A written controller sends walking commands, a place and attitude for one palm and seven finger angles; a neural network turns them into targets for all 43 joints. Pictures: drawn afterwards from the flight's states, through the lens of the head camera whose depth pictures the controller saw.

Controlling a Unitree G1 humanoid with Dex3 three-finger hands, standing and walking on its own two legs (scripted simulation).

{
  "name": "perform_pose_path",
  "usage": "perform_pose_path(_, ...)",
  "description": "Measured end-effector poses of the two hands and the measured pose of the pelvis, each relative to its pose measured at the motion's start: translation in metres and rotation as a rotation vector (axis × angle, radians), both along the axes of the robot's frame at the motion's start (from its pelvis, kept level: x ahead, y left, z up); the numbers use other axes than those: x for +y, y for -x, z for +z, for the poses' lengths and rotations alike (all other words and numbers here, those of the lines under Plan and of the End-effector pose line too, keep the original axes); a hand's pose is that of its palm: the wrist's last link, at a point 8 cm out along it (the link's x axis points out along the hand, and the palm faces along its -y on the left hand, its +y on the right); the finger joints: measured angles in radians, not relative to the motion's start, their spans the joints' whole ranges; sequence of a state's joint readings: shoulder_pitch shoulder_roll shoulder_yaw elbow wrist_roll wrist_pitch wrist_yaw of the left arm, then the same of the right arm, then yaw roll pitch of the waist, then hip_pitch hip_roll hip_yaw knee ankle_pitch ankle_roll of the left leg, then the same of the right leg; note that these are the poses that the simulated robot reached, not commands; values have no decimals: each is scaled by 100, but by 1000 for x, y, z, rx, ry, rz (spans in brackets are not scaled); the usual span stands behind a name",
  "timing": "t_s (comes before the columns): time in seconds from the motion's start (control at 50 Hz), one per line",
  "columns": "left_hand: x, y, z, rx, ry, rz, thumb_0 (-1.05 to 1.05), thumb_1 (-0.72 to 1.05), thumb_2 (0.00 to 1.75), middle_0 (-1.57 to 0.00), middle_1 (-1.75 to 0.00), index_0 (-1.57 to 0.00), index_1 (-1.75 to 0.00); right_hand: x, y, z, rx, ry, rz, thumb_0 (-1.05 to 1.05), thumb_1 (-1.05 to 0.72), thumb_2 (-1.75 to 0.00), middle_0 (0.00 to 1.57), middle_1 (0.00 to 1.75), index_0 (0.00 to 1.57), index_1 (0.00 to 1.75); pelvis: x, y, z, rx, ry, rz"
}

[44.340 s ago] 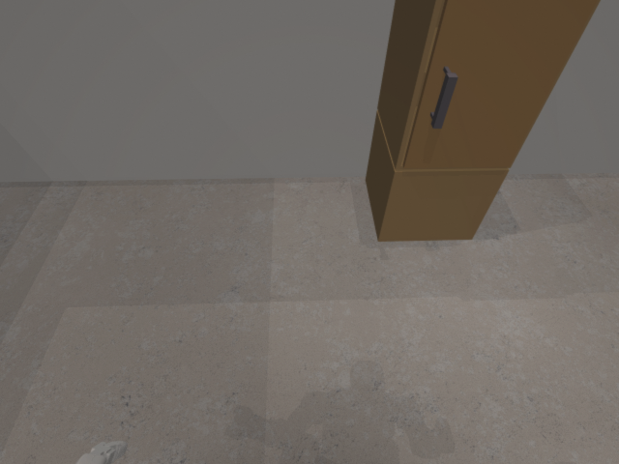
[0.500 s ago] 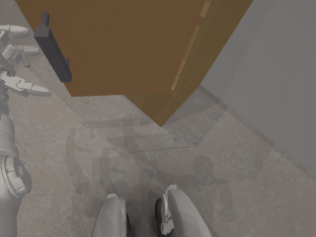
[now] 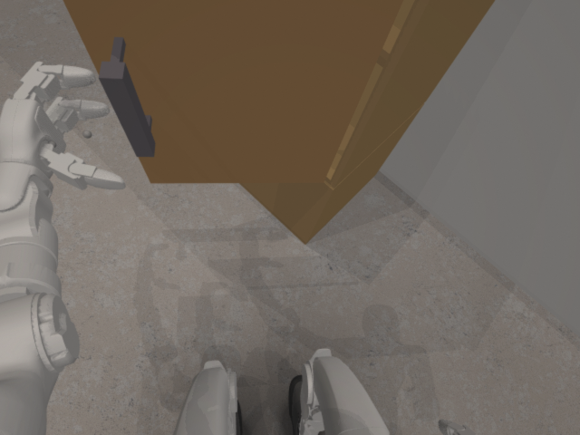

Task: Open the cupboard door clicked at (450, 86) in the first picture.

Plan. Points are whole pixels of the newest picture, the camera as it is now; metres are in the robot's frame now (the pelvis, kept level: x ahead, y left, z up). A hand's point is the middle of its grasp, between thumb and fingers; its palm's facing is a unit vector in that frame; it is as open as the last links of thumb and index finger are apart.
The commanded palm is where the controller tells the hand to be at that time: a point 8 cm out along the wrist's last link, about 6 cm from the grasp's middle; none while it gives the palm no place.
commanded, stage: move the hooked fingers beside the handle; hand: left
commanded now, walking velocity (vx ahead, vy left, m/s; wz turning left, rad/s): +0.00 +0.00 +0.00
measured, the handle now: (133, 102) +0.55 +0.19 +0.04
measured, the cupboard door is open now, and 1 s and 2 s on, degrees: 48 48 47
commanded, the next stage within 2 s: slide the fingers in behind the handle in 0.10 s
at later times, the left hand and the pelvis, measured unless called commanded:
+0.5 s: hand (93, 127) +0.50 +0.24 +0.04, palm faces +0.00 -1.00 +0.00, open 14.0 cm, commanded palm +0.49 +0.27 +0.04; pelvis +0.00 +0.00 -0.01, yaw -1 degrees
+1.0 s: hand (102, 133) +0.50 +0.22 +0.04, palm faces +0.05 -1.00 +0.00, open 14.6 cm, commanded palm +0.48 +0.23 +0.04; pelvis +0.01 +0.00 +0.00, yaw +1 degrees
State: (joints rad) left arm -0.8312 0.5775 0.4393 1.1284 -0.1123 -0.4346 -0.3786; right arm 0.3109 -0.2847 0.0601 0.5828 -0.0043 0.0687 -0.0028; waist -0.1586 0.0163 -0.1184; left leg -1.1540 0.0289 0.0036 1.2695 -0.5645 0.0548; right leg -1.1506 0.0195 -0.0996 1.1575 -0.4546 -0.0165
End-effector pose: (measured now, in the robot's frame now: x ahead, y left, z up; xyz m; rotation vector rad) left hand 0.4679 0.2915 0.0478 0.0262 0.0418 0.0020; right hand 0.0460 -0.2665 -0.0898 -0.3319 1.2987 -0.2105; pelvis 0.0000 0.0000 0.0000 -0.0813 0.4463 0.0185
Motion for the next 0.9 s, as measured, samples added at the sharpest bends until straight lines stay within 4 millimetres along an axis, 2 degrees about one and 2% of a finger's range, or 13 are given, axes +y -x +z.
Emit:
perform_pose_path(0.26,8,-8,-2,-2,-3,6,-1,-50,30,-30,-120,-30,-120,-3,24,-8,67,-2,-29,1,-90,-90,20,30,20,30,-4,2,-6,22,-1,-8)
perform_pose_path(0.42,3,-15,-8,-1,10,-3,-1,-50,30,-30,-120,-30,-120,-6,32,-5,92,15,-40,1,-90,-90,20,30,20,30,-4,1,-7,35,4,-8)
perform_pose_path(0.68,-4,-13,-9,7,17,16,-1,-50,30,-30,-120,-29,-121,3,24,-1,80,-2,-31,1,-90,-90,20,30,20,30,1,-3,-3,25,7,-1)
perform_pose_path(0.9,-11,-8,-10,-1,26,38,-1,-50,30,-30,-120,-21,-119,11,11,-3,79,-21,-8,1,-90,-90,20,30,20,30,4,-6,0,19,11,14)
